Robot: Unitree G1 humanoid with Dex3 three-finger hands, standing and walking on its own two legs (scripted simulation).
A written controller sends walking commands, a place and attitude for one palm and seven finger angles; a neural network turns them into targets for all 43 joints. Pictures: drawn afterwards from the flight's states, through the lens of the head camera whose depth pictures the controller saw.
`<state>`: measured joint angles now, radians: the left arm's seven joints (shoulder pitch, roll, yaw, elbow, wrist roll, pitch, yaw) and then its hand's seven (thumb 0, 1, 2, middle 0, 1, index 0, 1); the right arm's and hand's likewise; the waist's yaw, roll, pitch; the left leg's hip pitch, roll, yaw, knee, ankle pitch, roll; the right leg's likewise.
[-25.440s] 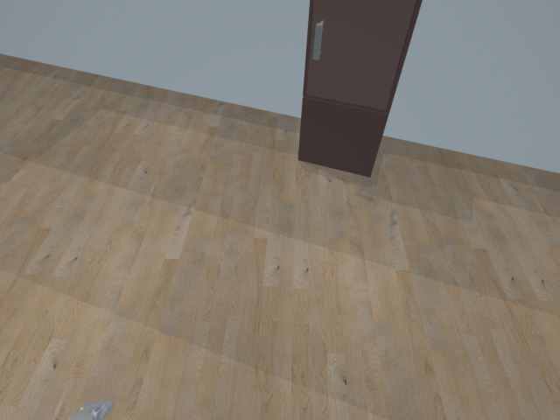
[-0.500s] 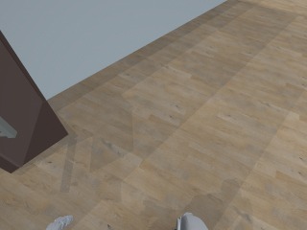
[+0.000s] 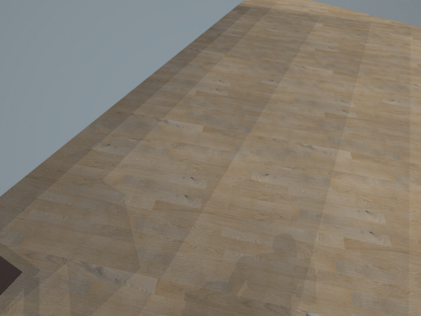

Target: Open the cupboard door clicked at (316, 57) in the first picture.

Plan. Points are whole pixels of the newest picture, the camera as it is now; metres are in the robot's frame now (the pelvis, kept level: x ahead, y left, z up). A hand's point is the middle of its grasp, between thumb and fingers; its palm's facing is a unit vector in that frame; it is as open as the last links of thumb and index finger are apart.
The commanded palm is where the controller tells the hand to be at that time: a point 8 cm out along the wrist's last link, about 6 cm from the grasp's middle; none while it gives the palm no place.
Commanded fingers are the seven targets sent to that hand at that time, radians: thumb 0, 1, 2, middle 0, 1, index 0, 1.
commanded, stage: walk to a spot facing it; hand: left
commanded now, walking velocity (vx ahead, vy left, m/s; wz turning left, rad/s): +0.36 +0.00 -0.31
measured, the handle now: out of the picture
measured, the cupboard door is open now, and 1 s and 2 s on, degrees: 50 50 50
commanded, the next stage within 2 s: turn to face it in 1.06 s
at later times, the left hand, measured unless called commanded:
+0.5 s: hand (176, 227) +0.34 +0.10 -0.15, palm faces -0.11 -0.97 -0.20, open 7.3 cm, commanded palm none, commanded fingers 0.00 0.90 0.90 -0.20 -0.30 -0.20 -0.30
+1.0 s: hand (180, 176) +0.51 +0.11 -0.17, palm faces -0.07 -0.99 -0.14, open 7.4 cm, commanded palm none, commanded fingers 0.00 0.90 0.90 -0.20 -0.30 -0.20 -0.30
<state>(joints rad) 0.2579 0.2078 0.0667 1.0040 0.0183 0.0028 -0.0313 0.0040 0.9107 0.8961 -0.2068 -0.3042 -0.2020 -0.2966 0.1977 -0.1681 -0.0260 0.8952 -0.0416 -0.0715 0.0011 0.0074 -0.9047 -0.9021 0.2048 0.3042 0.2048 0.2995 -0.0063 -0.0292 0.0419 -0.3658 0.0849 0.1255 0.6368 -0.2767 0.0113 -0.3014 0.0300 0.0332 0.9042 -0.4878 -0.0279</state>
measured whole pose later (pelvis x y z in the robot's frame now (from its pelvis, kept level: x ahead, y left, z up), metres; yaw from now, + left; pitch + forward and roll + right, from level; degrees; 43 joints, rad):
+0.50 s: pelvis +0.23 -0.07 +0.01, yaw -7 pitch +0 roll +0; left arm 0.16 0.18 0.06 1.00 0.01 -0.06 0.00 -0.01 0.92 0.90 -0.20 -0.30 -0.20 -0.30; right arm 0.32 -0.17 -0.04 1.09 -0.02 -0.01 -0.01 0.02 -0.91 -0.90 0.20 0.30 0.20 0.30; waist -0.05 0.00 0.09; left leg -0.43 0.13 0.09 1.11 -0.39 -0.04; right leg -0.25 0.01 -0.13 0.50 -0.26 -0.08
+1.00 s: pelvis +0.48 -0.06 +0.01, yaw -9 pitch -2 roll +0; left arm 0.28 0.17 0.06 1.07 0.02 -0.02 -0.02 0.01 0.91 0.90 -0.20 -0.30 -0.20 -0.30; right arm 0.22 -0.16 -0.05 1.02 -0.03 -0.07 -0.03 0.00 -0.94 -0.90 0.21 0.30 0.21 0.30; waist 0.03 -0.03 0.07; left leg -0.23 0.04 0.16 0.49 -0.23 0.04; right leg -0.53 -0.10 -0.03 1.18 -0.30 0.00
